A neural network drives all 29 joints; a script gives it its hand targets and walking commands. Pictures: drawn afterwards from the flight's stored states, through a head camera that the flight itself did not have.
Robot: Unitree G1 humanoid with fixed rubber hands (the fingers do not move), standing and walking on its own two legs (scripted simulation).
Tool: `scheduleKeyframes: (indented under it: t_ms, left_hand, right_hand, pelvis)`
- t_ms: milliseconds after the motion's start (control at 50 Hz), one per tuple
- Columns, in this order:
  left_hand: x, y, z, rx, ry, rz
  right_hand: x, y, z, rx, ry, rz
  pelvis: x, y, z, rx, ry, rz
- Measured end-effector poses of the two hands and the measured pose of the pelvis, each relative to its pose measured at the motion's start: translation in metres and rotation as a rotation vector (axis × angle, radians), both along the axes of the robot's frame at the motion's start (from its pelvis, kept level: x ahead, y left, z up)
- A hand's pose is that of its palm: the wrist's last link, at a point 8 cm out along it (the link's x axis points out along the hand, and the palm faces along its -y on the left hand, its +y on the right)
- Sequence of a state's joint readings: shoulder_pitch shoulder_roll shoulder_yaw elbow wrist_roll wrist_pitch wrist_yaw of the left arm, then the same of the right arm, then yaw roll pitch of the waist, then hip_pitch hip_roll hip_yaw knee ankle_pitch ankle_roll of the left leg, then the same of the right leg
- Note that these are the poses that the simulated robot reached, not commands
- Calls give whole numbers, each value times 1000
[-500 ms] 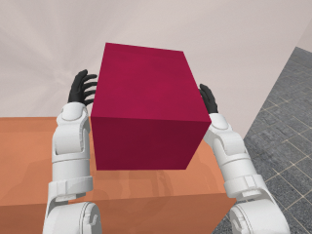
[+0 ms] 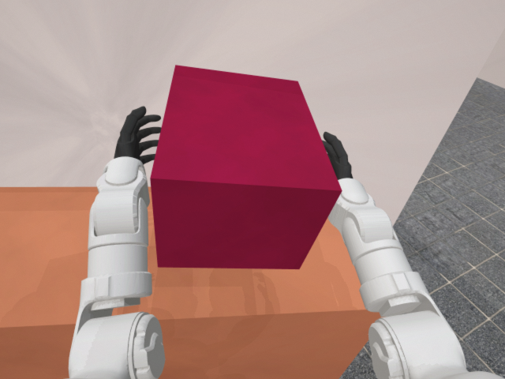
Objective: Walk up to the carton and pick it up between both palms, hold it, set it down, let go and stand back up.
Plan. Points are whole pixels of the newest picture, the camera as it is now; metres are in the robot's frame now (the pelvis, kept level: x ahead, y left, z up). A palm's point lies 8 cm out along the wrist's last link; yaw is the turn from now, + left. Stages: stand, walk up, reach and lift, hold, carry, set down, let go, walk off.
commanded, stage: hold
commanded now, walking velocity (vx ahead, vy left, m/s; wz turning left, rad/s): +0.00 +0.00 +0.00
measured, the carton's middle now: (235, 164) +0.42 +0.01 +0.16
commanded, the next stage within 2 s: set down in 1.30 s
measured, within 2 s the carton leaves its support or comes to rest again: neither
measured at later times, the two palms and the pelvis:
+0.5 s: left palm (134, 163) +0.38 +0.17 +0.19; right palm (337, 180) +0.37 -0.15 +0.16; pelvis +0.01 +0.01 +0.00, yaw +0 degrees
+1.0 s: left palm (132, 162) +0.37 +0.17 +0.19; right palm (337, 179) +0.36 -0.15 +0.17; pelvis +0.01 +0.00 +0.00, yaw +0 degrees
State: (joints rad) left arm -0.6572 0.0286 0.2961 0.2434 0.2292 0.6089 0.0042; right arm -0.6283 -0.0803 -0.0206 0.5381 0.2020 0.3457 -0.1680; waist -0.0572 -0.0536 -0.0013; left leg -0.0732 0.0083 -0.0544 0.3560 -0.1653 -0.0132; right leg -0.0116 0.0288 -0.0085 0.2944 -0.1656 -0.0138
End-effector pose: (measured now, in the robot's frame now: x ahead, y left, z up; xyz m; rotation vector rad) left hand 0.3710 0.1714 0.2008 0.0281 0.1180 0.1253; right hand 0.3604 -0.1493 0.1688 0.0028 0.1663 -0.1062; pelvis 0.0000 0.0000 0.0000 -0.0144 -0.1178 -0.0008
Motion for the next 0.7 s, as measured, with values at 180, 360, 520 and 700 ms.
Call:
scheduleKeyframes:
  t_ms: [180,360,520,700]
  left_hand:
    - [1,2,-4,-4,5,2]
    - [4,0,-8,7,7,3]
    - [6,-3,-11,1,12,1]
    - [4,-5,-9,0,2,0]
  right_hand:
    - [2,1,0,-4,4,0]
    - [5,0,-4,-8,6,-2]
    - [6,-3,-6,-1,10,-7]
    - [4,-6,-4,-3,-1,-5]
  pelvis:
    - [5,2,0,-1,-7,2]
    - [10,5,0,-3,0,3]
    - [15,5,0,-3,3,0]
    - [19,3,0,-1,2,-1]
